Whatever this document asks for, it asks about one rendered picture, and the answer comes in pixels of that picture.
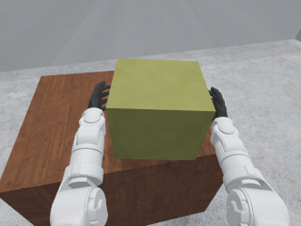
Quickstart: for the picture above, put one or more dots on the right robot forearm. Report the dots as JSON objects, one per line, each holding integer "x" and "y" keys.
{"x": 233, "y": 158}

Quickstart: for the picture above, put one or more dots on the robot right upper arm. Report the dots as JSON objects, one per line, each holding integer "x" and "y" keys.
{"x": 255, "y": 207}

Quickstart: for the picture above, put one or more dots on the left robot hand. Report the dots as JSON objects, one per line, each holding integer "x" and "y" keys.
{"x": 96, "y": 100}

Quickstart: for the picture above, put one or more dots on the robot left upper arm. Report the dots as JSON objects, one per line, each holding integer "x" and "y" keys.
{"x": 83, "y": 206}

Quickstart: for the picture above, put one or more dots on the left robot forearm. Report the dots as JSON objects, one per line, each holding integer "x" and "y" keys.
{"x": 85, "y": 168}

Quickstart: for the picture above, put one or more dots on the pedestal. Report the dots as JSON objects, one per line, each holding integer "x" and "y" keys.
{"x": 138, "y": 192}

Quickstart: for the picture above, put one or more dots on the right robot hand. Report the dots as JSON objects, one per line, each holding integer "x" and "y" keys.
{"x": 219, "y": 104}

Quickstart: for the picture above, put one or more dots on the carton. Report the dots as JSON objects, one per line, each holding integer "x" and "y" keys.
{"x": 158, "y": 109}

